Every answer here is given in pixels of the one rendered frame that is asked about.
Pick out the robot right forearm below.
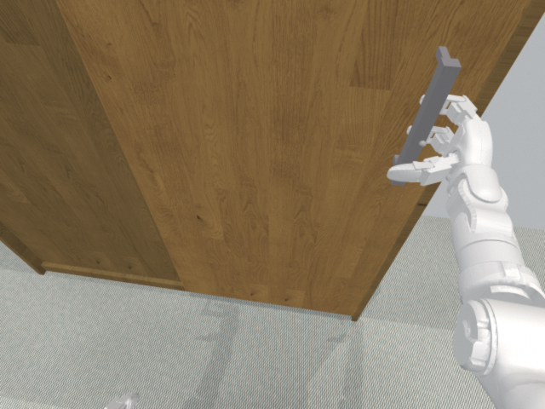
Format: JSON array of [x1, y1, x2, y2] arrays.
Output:
[[445, 164, 545, 308]]

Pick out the left robot hand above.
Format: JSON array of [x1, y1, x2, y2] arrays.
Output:
[[104, 392, 139, 409]]

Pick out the right robot hand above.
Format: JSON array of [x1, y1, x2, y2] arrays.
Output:
[[387, 95, 493, 186]]

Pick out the handle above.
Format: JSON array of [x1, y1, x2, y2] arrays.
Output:
[[391, 46, 462, 186]]

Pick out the wardrobe door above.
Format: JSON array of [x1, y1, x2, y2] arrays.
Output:
[[55, 0, 531, 316], [0, 0, 181, 281]]

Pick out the robot right upper arm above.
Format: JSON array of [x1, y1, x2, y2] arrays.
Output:
[[452, 297, 545, 409]]

